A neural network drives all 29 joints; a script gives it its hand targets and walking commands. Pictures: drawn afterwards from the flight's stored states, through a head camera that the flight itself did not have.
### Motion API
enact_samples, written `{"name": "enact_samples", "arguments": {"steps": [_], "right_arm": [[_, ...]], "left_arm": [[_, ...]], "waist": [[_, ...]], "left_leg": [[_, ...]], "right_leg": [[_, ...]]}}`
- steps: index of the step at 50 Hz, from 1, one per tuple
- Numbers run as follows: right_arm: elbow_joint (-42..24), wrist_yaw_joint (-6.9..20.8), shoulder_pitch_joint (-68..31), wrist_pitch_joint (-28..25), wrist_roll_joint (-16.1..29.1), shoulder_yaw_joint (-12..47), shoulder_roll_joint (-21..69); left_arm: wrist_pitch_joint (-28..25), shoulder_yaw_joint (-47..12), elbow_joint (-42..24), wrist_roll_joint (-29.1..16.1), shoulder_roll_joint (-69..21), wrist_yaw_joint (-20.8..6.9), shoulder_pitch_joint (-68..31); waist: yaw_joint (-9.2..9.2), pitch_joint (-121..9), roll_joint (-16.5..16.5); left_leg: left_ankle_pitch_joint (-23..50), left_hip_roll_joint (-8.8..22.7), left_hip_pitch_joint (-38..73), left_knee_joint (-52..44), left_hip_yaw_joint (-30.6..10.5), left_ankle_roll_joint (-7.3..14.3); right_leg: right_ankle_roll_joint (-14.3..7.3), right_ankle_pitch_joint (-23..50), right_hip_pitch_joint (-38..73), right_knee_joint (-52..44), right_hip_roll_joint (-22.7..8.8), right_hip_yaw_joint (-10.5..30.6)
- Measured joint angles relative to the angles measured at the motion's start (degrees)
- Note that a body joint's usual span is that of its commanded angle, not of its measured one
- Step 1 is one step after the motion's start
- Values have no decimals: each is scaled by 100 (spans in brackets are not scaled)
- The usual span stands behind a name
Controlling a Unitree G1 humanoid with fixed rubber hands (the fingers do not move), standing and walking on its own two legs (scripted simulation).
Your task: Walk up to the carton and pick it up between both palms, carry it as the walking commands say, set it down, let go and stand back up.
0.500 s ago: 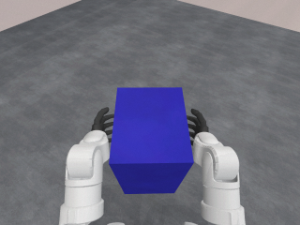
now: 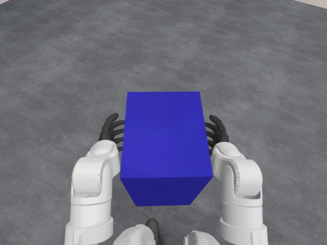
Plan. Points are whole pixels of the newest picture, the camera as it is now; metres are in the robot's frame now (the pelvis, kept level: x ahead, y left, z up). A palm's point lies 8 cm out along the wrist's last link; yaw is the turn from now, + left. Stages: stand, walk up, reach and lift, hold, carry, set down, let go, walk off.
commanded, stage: carry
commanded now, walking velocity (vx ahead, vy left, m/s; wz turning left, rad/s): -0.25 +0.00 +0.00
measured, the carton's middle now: (163, 157) +0.31 +0.02 +0.01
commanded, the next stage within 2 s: none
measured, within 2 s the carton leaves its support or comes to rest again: neither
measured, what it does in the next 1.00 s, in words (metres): walks backwards: right foot, then left foot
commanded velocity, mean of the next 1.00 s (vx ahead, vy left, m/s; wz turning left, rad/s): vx -0.25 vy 0.00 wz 0.00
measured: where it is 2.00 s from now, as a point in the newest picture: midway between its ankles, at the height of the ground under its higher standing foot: outside the picture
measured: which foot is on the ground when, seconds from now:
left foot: down 0.00-0.16, up 0.18-0.38, down 0.40-0.78, up 0.80-1.00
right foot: up 0.00-0.10, down 0.12-0.42, up 0.44-0.74, down 0.76-1.00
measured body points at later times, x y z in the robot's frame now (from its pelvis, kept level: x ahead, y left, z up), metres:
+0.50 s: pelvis -0.20 +0.01 -0.01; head -0.22 +0.03 +0.44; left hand +0.08 +0.17 +0.06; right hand +0.10 -0.08 +0.08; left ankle -0.20 +0.12 -0.73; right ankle -0.09 -0.11 -0.70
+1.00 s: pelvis -0.43 -0.03 -0.01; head -0.37 -0.04 +0.44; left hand -0.11 +0.11 +0.07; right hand -0.11 -0.14 +0.07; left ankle -0.42 +0.12 -0.66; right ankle -0.35 -0.13 -0.73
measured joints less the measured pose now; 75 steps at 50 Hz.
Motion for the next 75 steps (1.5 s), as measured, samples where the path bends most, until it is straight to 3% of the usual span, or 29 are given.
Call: {"name": "enact_samples", "arguments": {"steps": [5,6,8,9,11,13,15,18,20,22,25,28,30,34,38,40,43,47,51,54,56,58,59,62,64,66,71,74,75], "right_arm": [[-97,5,0,14,0,4,0],[-106,6,0,18,0,2,0],[-98,5,18,90,0,-45,-8],[-62,8,24,142,1,-42,-8],[46,21,26,231,1,-34,-8],[131,21,34,293,0,-34,-14],[174,21,41,336,0,-49,-20],[228,21,40,347,0,-88,-19],[297,22,40,346,0,-111,-19],[461,32,42,291,2,-111,-11],[961,37,46,296,2,-34,-15],[1025,33,40,296,0,-46,-15],[932,33,33,192,0,-28,-12],[594,32,-30,-34,-1,-16,7],[194,14,-38,-169,-1,-12,12],[48,-21,-44,-198,-2,-26,9],[-29,-40,55,-153,0,-29,-19],[-224,-73,101,-82,0,-4,-33],[-357,-93,59,-82,0,24,-22],[-327,-93,58,-43,1,22,-22],[-264,-94,59,15,1,12,-23],[-86,-87,60,28,3,22,-19],[90,-82,60,57,3,33,-16],[509,-69,60,246,3,51,-19],[567,-65,57,271,2,50,-19],[506,-52,43,208,1,64,-14],[254,-44,-64,-18,0,58,17],[207,-45,-63,-52,0,54,19],[208,-46,-63,-54,0,51,16]], "left_arm": [[11,-24,-90,0,0,5,0],[10,-29,-92,-1,0,5,0],[38,-69,-7,-1,-2,7,2],[110,-61,3,0,0,20,2],[254,-31,39,0,2,47,9],[335,-11,111,-1,-1,52,10],[377,-13,172,0,-3,55,9],[372,-26,259,0,-2,55,5],[371,-26,337,1,-2,61,1],[355,12,446,2,6,73,2],[453,153,735,0,25,74,93],[443,152,801,0,30,69,99],[336,151,707,0,28,56,90],[104,151,387,-9,6,45,8],[-65,150,129,-53,-31,38,-117],[-185,117,103,-67,-39,1,-119],[-176,46,167,-67,-38,-16,-120],[-166,1,92,-65,-38,-50,-121],[-170,1,-77,-64,-36,-63,-122],[-122,8,-58,-64,-36,-58,-120],[-57,18,-2,-64,-36,-48,-120],[2,71,104,-62,-29,-34,-113],[47,98,209,-64,-12,-29,-60],[210,99,462,-65,36,-17,141],[248,99,491,-64,42,-7,151],[208,99,392,-63,43,-2,145],[7,131,100,-64,17,4,46],[-30,132,76,-65,10,4,25],[-41,130,89,-65,8,0,24]], "waist": [[3,-6,35],[1,-4,79],[-36,57,252],[-26,72,186],[-20,57,-74],[-26,-43,-319],[-59,-247,-548],[-104,-610,-657],[-116,-777,-598],[-91,-747,-637],[-7,-435,-569],[-3,-221,-338],[1,-163,-289],[20,-150,-259],[28,-75,-134],[3,140,228],[-108,436,247],[-138,487,-119],[-142,229,-358],[-147,-13,-376],[-153,-148,-374],[-143,-146,-637],[-127,-139,-725],[-99,-130,-525],[-95,-89,-364],[-68,-149,-274],[-33,-192,-183],[-26,-205,-97],[-25,-191,-22]], "left_leg": [[640,-18,-47,-512,18,-117],[745,-8,-58,-593,8,-228],[463,18,-78,-552,-134,-675],[-250,-8,-218,-23,-133,-834],[-1379,-56,-578,1921,-357,-898],[-1727,-53,-636,3404,-704,-898],[-1811,-46,-344,3751,-937,-899],[-1835,34,350,3171,-978,-900],[-1965,36,980,2138,-936,-899],[-2699,-39,1260,1409,-885,-857],[-1843,-14,1201,1424,-812,-735],[-1638,109,1037,1234,-891,-705],[-1406,110,763,1123,-898,-705],[-886,108,62,931,-789,-722],[-433,121,-504,849,-711,-808],[-315,288,-598,856,-795,-845],[-1830,166,-668,2050,-795,-846],[-2059,99,-634,3599,-806,-846],[-2180,99,-284,3787,-810,-868],[-2192,100,252,3222,-754,-871],[-2230,102,765,2327,-694,-871],[-2712,-53,1125,1507,-622,-848],[-2506,-99,1092,1479,-615,-829],[-1875,72,981,1420,-676,-736],[-1656,160,874,1299,-742,-726],[-1400,194,612,1156,-744,-727],[-710,200,-62,828,-661,-739],[-361,210,-389,738,-616,-803],[-265,246,-489,737,-617,-840]], "right_leg": [[-187,-3,613,-1397,32,-34],[-247,116,761,-1738,49,-77],[-370,878,833,-2005,86,-206],[-445,1172,842,-2018,23,-214],[-521,1413,838,-1908,-143,-188],[-489,1416,808,-1844,-264,-148],[-451,1471,664,-1805,-412,-129],[-385,1636,278,-1714,-557,-135],[-314,1747,9,-1631,-600,-135],[-258,1811,-186,-1535,-692,-83],[-232,614,-361,-282,-582,-23],[-227,464,-561,1022,-378,-9],[-228,458,-565,1259,-336,33],[-228,453,-452,1000,-300,159],[-228,469,319,-866,-299,253],[-288,259,481,-1414,-97,201],[-405,883,435,-1389,-144,221],[-468,1103,332,-1390,-295,213],[-504,1403,-32,-1391,-370,174],[-495,1634,-302,-1392,-385,123],[-453,1797,-465,-1392,-388,86],[-405,1964,-551,-1406,-540,153],[-383,1766,-546,-1401,-566,181],[-323,644,-742,-51,-393,170],[-314,592,-791,848,-335,179],[-308,584,-778,1074,-332,190],[-290,577,-333,546,-278,222],[-290,533,341,-746,-254,234],[-303,144,556,-1280,-207,225]]}}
